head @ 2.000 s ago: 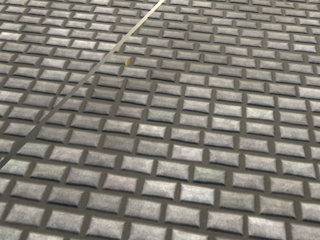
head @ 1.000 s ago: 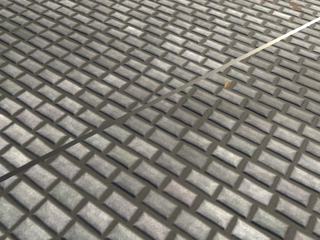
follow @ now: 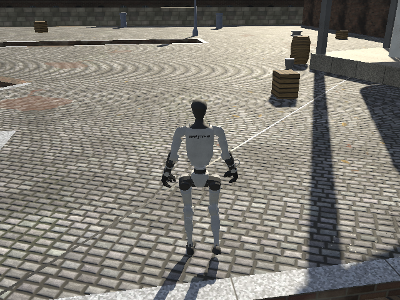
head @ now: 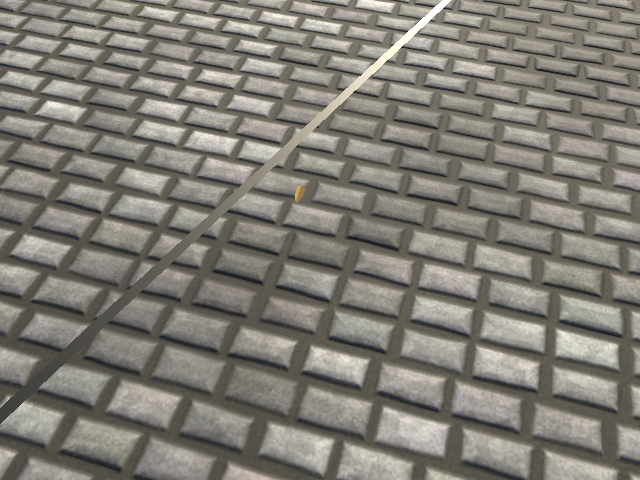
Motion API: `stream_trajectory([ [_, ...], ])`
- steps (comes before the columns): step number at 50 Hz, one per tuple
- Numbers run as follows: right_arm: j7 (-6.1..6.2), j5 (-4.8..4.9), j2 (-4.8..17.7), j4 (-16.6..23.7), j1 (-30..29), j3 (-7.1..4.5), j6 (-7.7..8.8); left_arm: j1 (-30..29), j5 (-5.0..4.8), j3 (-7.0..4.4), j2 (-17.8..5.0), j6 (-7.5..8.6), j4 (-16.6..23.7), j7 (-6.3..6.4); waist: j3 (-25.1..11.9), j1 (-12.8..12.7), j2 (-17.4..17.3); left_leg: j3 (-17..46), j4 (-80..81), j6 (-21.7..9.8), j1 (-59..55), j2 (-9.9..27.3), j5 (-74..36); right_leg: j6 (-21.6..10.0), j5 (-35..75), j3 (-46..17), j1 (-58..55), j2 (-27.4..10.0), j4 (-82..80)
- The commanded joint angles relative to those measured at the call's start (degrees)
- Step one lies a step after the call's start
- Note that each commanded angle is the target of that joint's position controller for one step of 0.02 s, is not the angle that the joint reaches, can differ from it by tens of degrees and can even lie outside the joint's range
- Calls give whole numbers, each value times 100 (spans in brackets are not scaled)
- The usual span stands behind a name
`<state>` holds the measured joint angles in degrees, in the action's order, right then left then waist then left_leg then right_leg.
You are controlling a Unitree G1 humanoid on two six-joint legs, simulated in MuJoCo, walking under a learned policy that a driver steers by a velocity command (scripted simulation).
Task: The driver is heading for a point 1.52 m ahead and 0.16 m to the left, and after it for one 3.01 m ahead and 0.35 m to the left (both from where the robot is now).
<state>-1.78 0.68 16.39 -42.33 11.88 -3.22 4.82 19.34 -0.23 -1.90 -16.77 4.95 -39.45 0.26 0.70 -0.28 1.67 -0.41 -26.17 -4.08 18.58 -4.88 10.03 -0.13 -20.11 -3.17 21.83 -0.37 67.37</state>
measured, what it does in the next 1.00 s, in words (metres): walks ahead: right foot, then left foot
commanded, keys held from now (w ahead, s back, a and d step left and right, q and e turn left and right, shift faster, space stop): w+q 0.42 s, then w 0.20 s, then w+e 0.38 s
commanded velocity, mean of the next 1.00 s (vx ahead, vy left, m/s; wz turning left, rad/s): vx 0.49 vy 0.00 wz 0.21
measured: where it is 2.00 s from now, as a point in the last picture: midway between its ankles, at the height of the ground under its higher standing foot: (298, 259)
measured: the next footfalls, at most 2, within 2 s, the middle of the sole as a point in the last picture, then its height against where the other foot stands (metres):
right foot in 0.34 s outside the picture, level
left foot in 0.82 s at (220, 436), level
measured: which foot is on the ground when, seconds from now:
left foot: down 0.00-0.34, up 0.36-0.80, down 0.82-1.00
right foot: up 0.00-0.32, down 0.34-0.84, up 0.86-1.00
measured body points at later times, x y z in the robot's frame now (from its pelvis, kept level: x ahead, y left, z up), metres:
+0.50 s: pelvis +0.30 -0.02 +0.00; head +0.32 -0.01 +0.45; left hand +0.38 +0.28 -0.08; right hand +0.46 -0.27 -0.12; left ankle +0.18 +0.09 -0.64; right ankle +0.37 -0.11 -0.74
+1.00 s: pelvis +0.52 +0.12 +0.01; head +0.54 +0.14 +0.45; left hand +0.54 +0.42 -0.12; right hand +0.71 -0.12 -0.09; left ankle +0.52 +0.22 -0.74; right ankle +0.53 -0.04 -0.65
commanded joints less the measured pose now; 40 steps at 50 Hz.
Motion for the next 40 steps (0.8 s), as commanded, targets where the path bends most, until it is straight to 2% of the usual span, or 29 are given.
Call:
stream_trajectory([
  [1, 88, -69, 665, 369, 306, -150, -25, -453, 117, -189, -671, 243, 697, -42, -184, 77, -446, 2324, 1453, -1222, -1548, 1507, -440, 118, 481, -218, 1836, -497, -256],
  [3, 130, -4, 735, 346, 315, -169, -18, -405, 146, -152, -526, 154, 671, -44, -87, -36, -519, 1997, 1539, -1269, -1078, 1405, -1033, 265, 481, -67, 1720, -493, -683],
  [4, 153, 14, 818, 319, 351, -191, -15, -577, 162, -127, -471, 127, 735, -29, 0, -24, -501, 1831, 1574, -1251, -865, 1339, -1283, 341, 652, 2, 1715, -461, -1023],
  [6, 199, 53, 909, 235, 481, -224, -27, -1108, 163, -69, -343, 138, 863, -15, 128, 123, -477, 1518, 1538, -1054, -533, 1096, -1559, 410, 1432, 88, 1479, -322, -1974],
  [8, 231, 91, 934, 124, 735, -233, -70, -1627, 129, -20, -202, 180, 951, -45, 96, 328, -552, 1383, 1384, -849, -412, 924, -1532, 423, 2202, 122, 1078, -108, -2853],
  [10, 260, 126, 946, 36, 1015, -237, -112, -2017, 47, -34, -225, 214, 1015, -96, 58, 481, -582, 1574, 1272, -778, -503, 994, -1312, 400, 2579, 106, 774, 65, -3365],
  [12, 298, 159, 935, -10, 1128, -240, -158, -2184, 2, -100, -369, 238, 1054, -128, 38, 469, -635, 1900, 1018, -679, -858, 1122, -1049, 314, 2576, -86, 636, 103, -3769],
  [15, 335, 121, 971, 20, 1016, -291, -232, -1896, -24, -239, -603, 269, 980, -127, -64, 201, -816, 2283, 442, -502, -1302, 1318, -1411, 68, 1918, -173, 176, 83, -4005],
  [16, 319, 101, 911, 72, 914, -279, -248, -1398, -7, -326, -730, 287, 864, -96, -331, -82, -805, 2188, -74, -379, -1258, 1133, -1994, -103, 1878, -43, -557, 114, -4220],
  [17, 280, 35, 719, 182, 836, -206, -251, -649, 61, -412, -904, 300, 769, -54, -1013, -467, -684, 2005, -1166, -212, -870, 838, -1863, -397, 1843, -304, -1864, -315, -4111],
  [18, 259, -144, 275, 313, 1169, -62, -228, 208, 101, -496, -1292, 245, 709, -5, -1977, -573, 292, 1486, -2888, -1, 144, 303, 114, -801, 1761, -1497, -3600, -1467, -3814],
  [19, 231, 117, 120, 392, 1967, 33, -173, 354, 86, -523, -1413, 174, 472, -86, -2480, -177, 2188, 1100, -4450, 236, 1974, -88, 2580, -1623, 207, -4196, -4710, -2533, -4609],
  [20, 259, 231, 731, 233, 1657, -95, -200, 123, 46, -407, -781, 146, 630, -79, -1756, -340, 1070, 1218, -5011, 291, 2444, 386, 2088, -1393, -862, -4062, -4099, -2326, -4902],
  [21, 255, 195, 972, 362, 948, -170, -234, -184, 24, -333, -536, 117, 633, -47, -943, -450, 465, 970, -5004, 330, 2528, 566, 1506, -1157, -515, -2998, -3273, -2075, -4986],
  [22, 258, 101, 866, 436, 630, -160, -254, -377, 65, -289, -484, 110, 570, -66, -492, -348, 41, 856, -4841, 367, 2309, 740, 1149, -1097, 378, -2347, -2500, -1800, -5109],
  [23, 235, 42, 735, 512, 483, -160, -245, -491, 96, -271, -423, 115, 469, -85, -207, -217, 68, 863, -4550, 369, 2170, 865, 957, -1110, 877, -1906, -1995, -1577, -5253],
  [24, 201, 70, 594, 525, 528, -141, -259, -553, 131, -260, -402, 143, 399, -95, -100, -76, 268, 841, -4355, 358, 1906, 965, 874, -1089, 1118, -1543, -1637, -1416, -5425],
  [26, 179, 81, 364, 487, 562, -84, -298, -560, 63, -268, -374, 206, 238, -126, -32, 21, 372, 710, -3928, 369, 1755, 971, 872, -1187, 1512, -1107, -1382, -1315, -5660],
  [29, 140, -29, 228, 621, 101, 7, -272, -489, -7, -352, -648, 234, 23, -136, 93, 2, 214, 603, -2911, 419, 1931, 1077, 383, -1334, 2065, -704, -1401, -1381, -5882],
  [32, 39, -37, 173, 710, -469, 87, -155, -427, -74, -377, -815, 164, -118, -123, 147, -170, 135, 324, -1729, 407, 1573, 1062, -541, -1222, 2236, -239, -1318, -1168, -5935],
  [35, -17, 4, 257, 883, -1068, 87, -59, -23, -158, -403, -994, 69, -326, -121, 225, -363, 178, 172, -972, 434, 1184, 852, -866, -1143, 2157, -279, -1385, -1185, -5822],
  [37, -46, 30, 402, 967, -1216, 36, -12, 114, -189, -427, -1091, 8, -423, -105, 240, -318, 252, 217, -622, 358, 1026, 770, -717, -1051, 2094, -464, -1614, -1333, -5627],
  [38, -51, 34, 487, 963, -1148, -1, 10, 135, -193, -436, -1126, -27, -459, -91, 199, -228, 292, 216, -461, 305, 823, 727, -609, -985, 2100, -549, -1700, -1387, -5488],
  [39, -43, 30, 564, 904, -910, -50, 30, 90, -198, -435, -1146, -63, -483, -74, 96, -29, 315, 147, -248, 231, 376, 656, -586, -889, 2286, -540, -1677, -1365, -5226],
  [40, -4, 2, 732, 745, -393, -153, 32, 84, -186, -396, -1063, -79, -498, -58, -206, 256, 270, 47, -72, 115, -482, 542, -540, -741, 2844, -386, -1530, -1156, -4635],
])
